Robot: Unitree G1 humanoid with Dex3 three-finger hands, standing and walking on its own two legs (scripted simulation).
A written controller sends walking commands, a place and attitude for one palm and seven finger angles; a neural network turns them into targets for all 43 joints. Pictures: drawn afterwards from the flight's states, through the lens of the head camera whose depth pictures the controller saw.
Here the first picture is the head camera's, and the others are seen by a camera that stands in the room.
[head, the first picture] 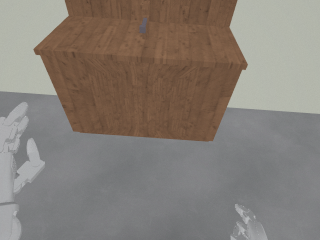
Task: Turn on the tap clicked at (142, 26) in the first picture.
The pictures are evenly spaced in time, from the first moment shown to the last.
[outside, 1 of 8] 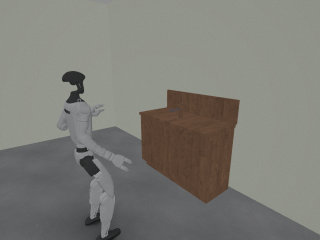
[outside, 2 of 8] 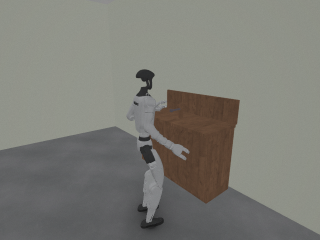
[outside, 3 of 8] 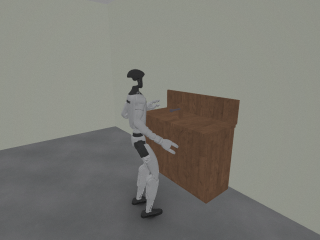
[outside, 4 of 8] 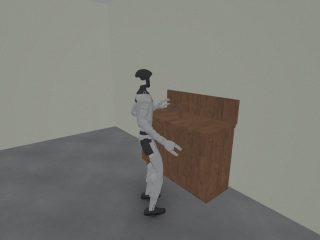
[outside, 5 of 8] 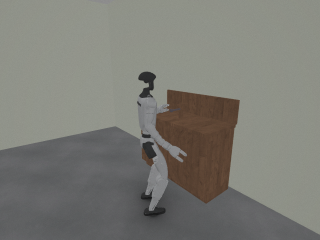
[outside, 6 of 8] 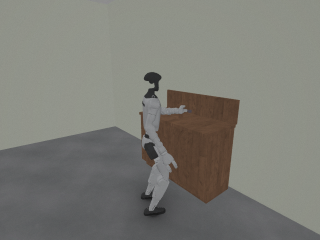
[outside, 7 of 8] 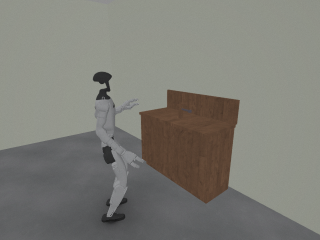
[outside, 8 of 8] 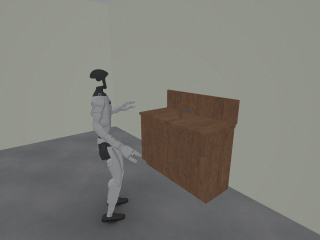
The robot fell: no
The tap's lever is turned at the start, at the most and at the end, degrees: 0 85 85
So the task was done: yes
